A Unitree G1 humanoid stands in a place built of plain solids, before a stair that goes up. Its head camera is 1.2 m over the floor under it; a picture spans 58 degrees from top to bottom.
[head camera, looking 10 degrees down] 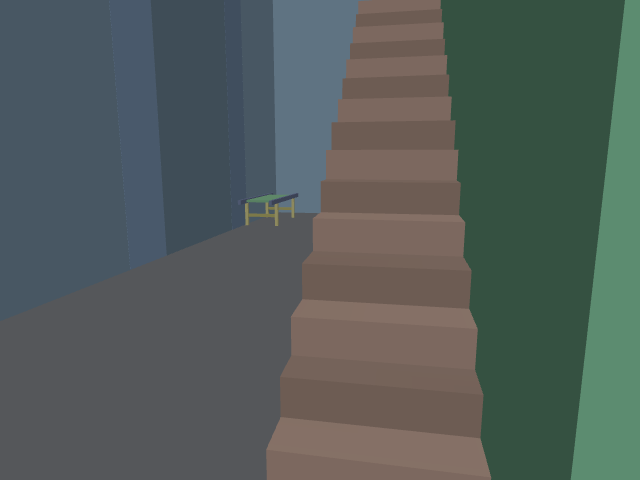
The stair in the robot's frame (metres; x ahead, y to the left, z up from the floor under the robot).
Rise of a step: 0.18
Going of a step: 0.22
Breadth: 0.87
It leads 10 degrees to the right of straight ahead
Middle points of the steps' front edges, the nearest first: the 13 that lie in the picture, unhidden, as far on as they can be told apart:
1.33 -0.23 0.18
1.52 -0.27 0.37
1.71 -0.30 0.55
1.93 -0.34 0.73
2.19 -0.39 0.92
2.42 -0.43 1.10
2.60 -0.46 1.28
2.80 -0.50 1.46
3.09 -0.55 1.64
3.32 -0.60 1.83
3.54 -0.64 2.01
3.78 -0.68 2.19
3.98 -0.72 2.38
